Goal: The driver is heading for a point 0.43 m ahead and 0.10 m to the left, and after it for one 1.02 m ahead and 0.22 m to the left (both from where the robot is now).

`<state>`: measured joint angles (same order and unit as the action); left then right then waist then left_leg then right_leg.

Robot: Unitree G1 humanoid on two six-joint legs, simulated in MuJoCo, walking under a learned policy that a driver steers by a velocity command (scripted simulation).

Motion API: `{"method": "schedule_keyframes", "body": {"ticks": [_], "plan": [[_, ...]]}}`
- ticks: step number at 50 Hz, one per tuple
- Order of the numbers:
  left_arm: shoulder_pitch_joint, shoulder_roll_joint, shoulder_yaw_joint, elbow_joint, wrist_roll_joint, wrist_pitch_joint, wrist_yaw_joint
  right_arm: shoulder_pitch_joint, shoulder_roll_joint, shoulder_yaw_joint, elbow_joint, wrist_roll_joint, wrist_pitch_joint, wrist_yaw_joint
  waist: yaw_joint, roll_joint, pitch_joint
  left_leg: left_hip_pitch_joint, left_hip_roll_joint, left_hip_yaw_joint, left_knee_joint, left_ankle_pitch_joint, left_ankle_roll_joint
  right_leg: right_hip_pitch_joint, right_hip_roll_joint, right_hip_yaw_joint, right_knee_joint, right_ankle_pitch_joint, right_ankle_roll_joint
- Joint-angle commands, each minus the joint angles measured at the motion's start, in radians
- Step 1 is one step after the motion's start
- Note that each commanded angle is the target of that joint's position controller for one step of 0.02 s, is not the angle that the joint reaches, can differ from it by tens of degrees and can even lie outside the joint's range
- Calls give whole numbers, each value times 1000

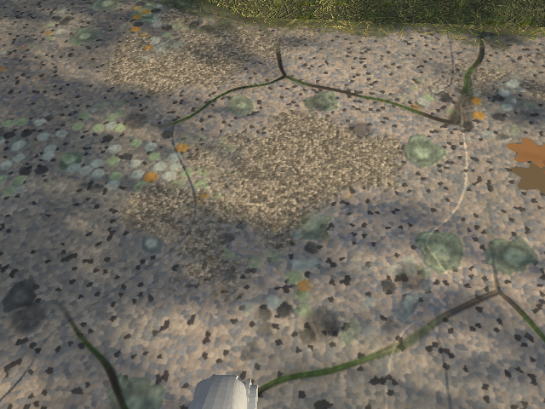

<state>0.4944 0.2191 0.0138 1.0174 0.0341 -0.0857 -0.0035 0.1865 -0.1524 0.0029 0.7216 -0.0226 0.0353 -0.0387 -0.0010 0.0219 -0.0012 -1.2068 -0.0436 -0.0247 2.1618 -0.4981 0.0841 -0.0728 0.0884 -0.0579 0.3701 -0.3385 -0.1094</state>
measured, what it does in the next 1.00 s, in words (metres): climbs, turning left: left foot 0.19 m higher, then right foot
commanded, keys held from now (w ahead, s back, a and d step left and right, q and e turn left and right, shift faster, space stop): w+q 0.62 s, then w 0.38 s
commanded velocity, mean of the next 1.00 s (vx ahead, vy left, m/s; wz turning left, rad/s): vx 0.50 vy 0.00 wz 0.40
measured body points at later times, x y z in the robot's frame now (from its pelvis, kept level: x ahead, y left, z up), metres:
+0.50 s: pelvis +0.33 +0.05 +0.17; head +0.33 +0.06 +0.62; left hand +0.49 +0.31 +0.11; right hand +0.36 -0.18 +0.03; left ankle +0.24 +0.08 -0.55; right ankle +0.54 -0.10 -0.39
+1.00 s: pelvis +0.64 +0.11 +0.20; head +0.67 +0.12 +0.65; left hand +0.51 +0.33 +0.06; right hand +0.94 +0.00 +0.12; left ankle +0.73 +0.32 -0.48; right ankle +0.63 -0.01 -0.55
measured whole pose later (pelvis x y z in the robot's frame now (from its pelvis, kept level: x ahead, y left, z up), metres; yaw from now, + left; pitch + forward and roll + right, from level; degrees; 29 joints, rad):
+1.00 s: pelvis +0.64 +0.11 +0.20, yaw +26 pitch +3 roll -3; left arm 0.42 0.24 0.02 0.93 -0.01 -0.10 0.00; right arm 0.09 -0.26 -0.02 0.66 0.02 -0.08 0.01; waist 0.07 0.05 -0.01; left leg -0.78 0.11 -0.05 0.85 0.00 0.02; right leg -0.06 0.07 -0.09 0.22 -0.22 -0.04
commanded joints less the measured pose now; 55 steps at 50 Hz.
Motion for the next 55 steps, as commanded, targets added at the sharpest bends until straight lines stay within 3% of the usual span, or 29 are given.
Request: {"method": "schedule_keyframes", "body": {"ticks": [1, 2, 5, 6, 7, 9, 10, 11, 12, 13, 14, 15, 17, 19, 20, 23, 27, 30, 33, 34, 35, 36, 37, 38, 40, 42, 47, 51, 55], "plan": [[67, 81, -15, 28, -8, -25, 1, -305, 31, 41, -219, 5, -35, -13, 8, -14, 172, -368, -4, -8, 36, -55, 38, 37, -339, 150, -218, 118, -3], [83, 54, -29, 56, -20, -16, 5, -362, 64, 68, -268, -2, -31, 0, -1, 7, 175, -268, 20, 63, -136, -23, 40, -61, -284, 86, -264, 180, 34], [140, 74, -35, 88, -54, 10, 52, -341, 38, 81, -312, -20, 6, 34, 16, -56, 61, 93, 56, 249, -463, -21, 40, -28, -292, -2, -434, 782, -26], [94, 56, -49, 41, -78, 11, 50, -234, 8, 71, -240, -9, 2, 43, -24, 6, -31, 377, -15, 361, -621, -16, 53, -48, -239, -116, -311, 1418, 2], [93, 168, -23, 18, -78, -1, 56, -177, 1, 70, -232, 13, 7, 44, -57, -87, -131, 559, -50, 369, -734, -9, 57, -27, -314, -82, -207, 1850, -20], [49, 300, 29, -33, -80, 6, 66, 49, -85, 23, -155, 0, 9, 55, -176, -234, -344, 716, -128, 268, -912, -133, 103, 197, -396, -57, 205, 2180, -15], [9, 311, 44, -86, -68, 6, 61, 180, -137, -5, -107, -19, -11, 75, -242, -257, -416, 946, -95, 16, -1044, -139, 169, 75, -375, -73, 499, 2038, -23], [-63, 221, 36, -180, -47, -11, 18, 235, -274, -50, -41, 6, -7, 70, -236, 22, -390, 1111, 128, -604, -1448, -339, 311, -330, -134, -59, 967, 1077, 33], [-180, 213, 58, -218, 15, -31, -24, 183, -313, -84, -27, 13, 12, 44, -205, 76, -406, 1141, 205, -1100, -1808, -235, 347, -532, 31, 106, 1385, 285, 63], [-112, 128, 63, -172, 20, -4, -110, 446, -299, -54, 32, -70, -26, 78, -283, -37, -39, 1035, 207, -1058, -1773, -123, 172, -925, 115, 543, 1748, 447, -7], [-131, 106, 51, -209, 22, -20, -108, 345, -281, -71, 130, -45, -71, 116, -144, -77, 57, 961, 218, -833, -1686, 176, 151, -1046, 81, 499, 1803, 425, -15], [-150, 51, 18, -263, 53, -28, -91, 218, -200, -54, 174, -33, -102, 134, -54, -117, -3, 933, 193, -714, -1661, 213, 207, -1068, 71, 456, 1862, 323, -34], [-184, 6, -25, -321, 36, 14, -66, 60, -40, -4, 232, -105, -135, 156, 107, -189, 10, 745, 143, -460, -1663, 202, 189, -1123, -25, 390, 1815, 345, -83], [-170, 75, -21, -339, 19, 32, -28, -136, -51, -4, 177, -55, -189, 162, 206, -82, 29, 486, 16, -186, -1767, 145, 96, -921, -124, 217, 1517, 323, -48], [-216, 74, -27, -370, 25, 17, -28, -80, -60, -4, 191, -45, -212, 151, 179, -44, -1, 442, -54, -91, -1765, 211, 57, -822, -136, 160, 1400, 350, -20], [-385, 65, -25, -430, 7, -13, -35, 207, -148, -11, 220, -71, -237, 109, 27, 57, -60, 522, -94, -72, -1763, 521, 27, -635, -124, 64, 1081, 321, 128], [-625, 31, -33, -508, 32, 52, -52, 300, -185, -38, 174, -5, -221, 145, -54, 81, 2, 907, 62, -242, -1854, 627, 122, -592, -108, 58, 434, 297, 193], [-684, 48, -26, -507, 34, 60, -53, 379, -241, -68, 195, 3, -188, 157, -61, 85, 53, 1185, 176, -337, -1800, 833, 145, -635, -84, 59, 171, 310, 162], [-484, 143, 8, -437, -26, 16, -19, 322, -280, -87, 174, -29, -173, 142, 34, 64, -100, 1212, 168, -300, -1616, 1291, 35, -265, -80, 44, 123, 438, 40], [-210, 174, 18, -357, -26, -6, -7, 294, -205, -60, 140, -45, -182, 135, 112, -34, -325, 1037, 101, -266, -1377, 1174, -11, 162, -195, 136, 267, 620, -83], [-12, 189, 31, -301, -23, -20, -14, 493, -51, -6, 132, -73, -203, 119, 97, -348, -619, 550, -66, -211, -1011, 518, -128, 794, -454, 549, 272, 686, -392], [108, 149, 28, -250, 21, -4, -3, 324, -145, -30, 124, -33, -192, 133, 208, -241, -471, 323, -115, -137, -759, -34, -133, 713, -495, 720, 72, 482, -330], [24, 175, 43, -235, 20, -8, 5, 202, -167, -47, 92, -4, -177, 131, 174, -127, -216, 255, -37, -130, -644, 91, -74, 439, -469, 607, -5, 291, -206], [-180, 166, 49, -295, -37, -8, 33, 102, -195, -42, 21, 88, -165, 77, 105, -34, -170, 382, 31, -144, -681, 181, -63, 220, -449, 516, -42, 319, -143], [-257, 65, 11, -277, -34, -35, 25, 85, -189, -48, -18, 79, -143, 48, 13, -73, -66, 417, 76, -122, -698, 218, -53, 20, -368, 350, -165, 322, -128], [-273, 37, 10, -238, -39, -43, 6, 128, -147, -41, -22, 66, -123, 40, -40, -93, -26, 425, 110, -109, -753, 216, -41, -66, -319, 254, -211, 299, -123], [-246, 128, 31, -193, -40, -46, 0, -25, -117, -20, -99, 29, -121, 51, -27, -55, 18, 546, 158, -4, -1232, 513, -69, -236, -222, 64, -251, 471, -97], [-129, 202, 52, -152, -65, -27, 10, -196, -129, -23, -157, 47, -122, 63, 51, -53, 41, 575, 129, 5, -1527, 602, -69, -62, -289, 99, -254, 436, -85], [-49, 195, 56, -114, -58, 13, 8, -245, -166, -45, -195, 43, -134, 78, 55, -67, 38, 592, 91, 10, -1640, 480, -28, 127, -336, 142, -122, 586, -51]]}}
